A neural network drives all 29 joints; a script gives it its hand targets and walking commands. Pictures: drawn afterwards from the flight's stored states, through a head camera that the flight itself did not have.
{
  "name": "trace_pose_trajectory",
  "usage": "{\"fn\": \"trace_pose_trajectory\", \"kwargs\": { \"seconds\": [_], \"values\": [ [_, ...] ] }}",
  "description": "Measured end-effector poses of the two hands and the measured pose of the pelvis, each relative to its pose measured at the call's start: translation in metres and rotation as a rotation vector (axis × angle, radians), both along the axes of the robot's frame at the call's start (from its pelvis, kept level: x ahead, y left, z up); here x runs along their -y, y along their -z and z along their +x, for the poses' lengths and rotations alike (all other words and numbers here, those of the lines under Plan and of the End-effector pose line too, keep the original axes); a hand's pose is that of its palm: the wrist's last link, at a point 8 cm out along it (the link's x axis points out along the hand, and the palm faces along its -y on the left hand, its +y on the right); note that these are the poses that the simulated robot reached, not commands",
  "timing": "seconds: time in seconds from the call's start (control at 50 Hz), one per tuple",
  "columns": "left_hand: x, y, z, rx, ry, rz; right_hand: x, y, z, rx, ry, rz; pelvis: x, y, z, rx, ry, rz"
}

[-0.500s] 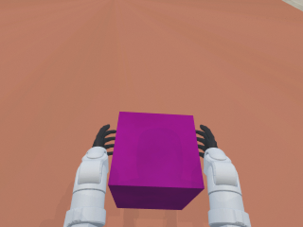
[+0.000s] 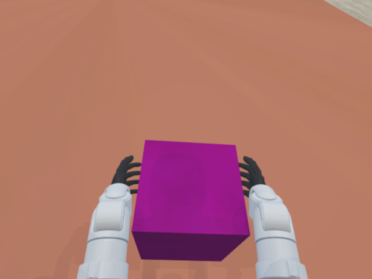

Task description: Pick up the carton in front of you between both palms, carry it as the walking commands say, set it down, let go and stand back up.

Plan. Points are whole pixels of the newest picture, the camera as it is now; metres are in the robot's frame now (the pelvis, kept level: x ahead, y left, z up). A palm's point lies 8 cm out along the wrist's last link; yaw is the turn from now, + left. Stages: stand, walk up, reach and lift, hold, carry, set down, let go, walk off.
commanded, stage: set down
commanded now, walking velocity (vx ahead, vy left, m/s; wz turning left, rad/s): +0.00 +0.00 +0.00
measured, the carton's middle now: (185, 205) +0.29 +0.00 -0.05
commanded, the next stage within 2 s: none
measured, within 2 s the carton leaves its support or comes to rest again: neither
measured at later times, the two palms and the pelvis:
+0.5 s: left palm (132, 201) +0.34 +0.15 -0.13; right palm (237, 204) +0.33 -0.15 -0.11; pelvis -0.04 +0.03 -0.06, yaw -4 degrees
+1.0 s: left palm (138, 209) +0.38 +0.15 -0.28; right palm (224, 212) +0.37 -0.15 -0.26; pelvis -0.06 +0.01 -0.20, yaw -6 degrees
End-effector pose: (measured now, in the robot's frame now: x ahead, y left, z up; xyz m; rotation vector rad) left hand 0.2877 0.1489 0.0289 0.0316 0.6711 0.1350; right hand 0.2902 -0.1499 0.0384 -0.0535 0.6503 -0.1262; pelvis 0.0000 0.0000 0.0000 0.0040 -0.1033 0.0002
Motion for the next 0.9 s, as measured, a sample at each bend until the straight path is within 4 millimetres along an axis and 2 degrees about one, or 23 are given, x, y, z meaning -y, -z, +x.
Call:
{"fn": "trace_pose_trajectory", "kwargs": {
  "seconds": [0.08, 0.16, 0.28, 0.36, 0.44, 0.54, 0.6, 0.72, 0.9],
  "values": [
    [0.001, 0.002, 0.006, -0.003, 0.009, -0.016, 0.001, 0.003, -0.001, -0.003, 0.03, 0.018, -0.005, 0.002, -0.008, 0.018, 0.033, 0.002],
    [-0.004, 0.01, 0.015, -0.008, -0.017, -0.054, -0.005, 0.011, 0.008, -0.008, 0.04, 0.028, -0.011, 0.006, -0.016, 0.018, 0.067, 0.002],
    [-0.004, 0.035, 0.036, -0.018, -0.001, -0.053, -0.005, 0.032, 0.026, -0.018, 0.052, 0.01, -0.02, 0.015, -0.026, -0.044, 0.067, -0.001],
    [-0.002, 0.068, 0.045, -0.036, 0.028, -0.033, -0.002, 0.064, 0.031, -0.036, 0.055, -0.008, -0.025, 0.024, -0.031, -0.149, 0.065, -0.006],
    [0.0, 0.116, 0.049, -0.039, 0.042, -0.016, -0.001, 0.111, 0.035, -0.038, 0.047, -0.019, -0.029, 0.04, -0.039, -0.283, 0.065, -0.007],
    [0.002, 0.18, 0.051, -0.023, 0.029, -0.023, 0.001, 0.173, 0.041, -0.023, 0.05, -0.006, -0.029, 0.069, -0.046, -0.463, 0.066, -0.008],
    [0.003, 0.208, 0.056, 0.002, 0.015, -0.039, 0.002, 0.2, 0.047, 0.003, 0.057, 0.014, -0.027, 0.089, -0.049, -0.561, 0.072, -0.005],
    [0.003, 0.236, 0.071, 0.043, 0.001, -0.05, 0.002, 0.228, 0.063, 0.045, 0.073, 0.051, -0.022, 0.127, -0.053, -0.683, 0.077, 0.001],
    [0.0, 0.276, 0.087, -0.001, 0.009, -0.045, 0.0, 0.27, 0.077, 0.003, 0.089, 0.067, -0.016, 0.171, -0.057, -0.781, 0.076, 0.005]
  ]
}}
